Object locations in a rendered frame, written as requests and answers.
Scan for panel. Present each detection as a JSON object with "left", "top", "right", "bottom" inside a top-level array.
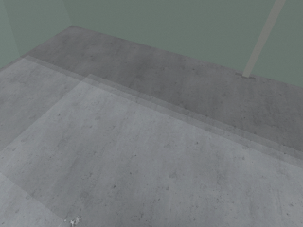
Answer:
[{"left": 242, "top": 0, "right": 286, "bottom": 78}]

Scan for left robot hand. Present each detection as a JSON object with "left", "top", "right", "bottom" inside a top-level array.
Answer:
[{"left": 58, "top": 215, "right": 82, "bottom": 227}]

